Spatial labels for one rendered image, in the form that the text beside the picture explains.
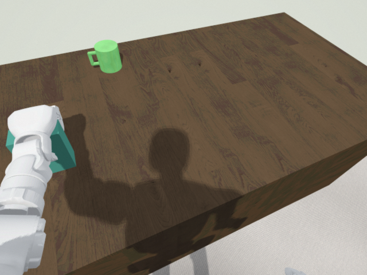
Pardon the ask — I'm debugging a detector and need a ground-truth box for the robot left upper arm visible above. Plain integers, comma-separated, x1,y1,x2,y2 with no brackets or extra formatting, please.
0,215,46,275

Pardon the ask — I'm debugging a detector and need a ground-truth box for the robot left forearm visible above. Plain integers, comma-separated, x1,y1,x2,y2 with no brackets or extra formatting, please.
0,131,52,218

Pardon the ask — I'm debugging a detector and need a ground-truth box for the table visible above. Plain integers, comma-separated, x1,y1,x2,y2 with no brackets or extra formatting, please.
0,12,367,275

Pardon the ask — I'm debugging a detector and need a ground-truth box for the robot left hand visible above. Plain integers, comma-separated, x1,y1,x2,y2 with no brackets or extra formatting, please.
7,105,64,162

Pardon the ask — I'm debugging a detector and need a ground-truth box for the sponge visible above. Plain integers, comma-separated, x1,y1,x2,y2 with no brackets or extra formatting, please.
6,120,76,173

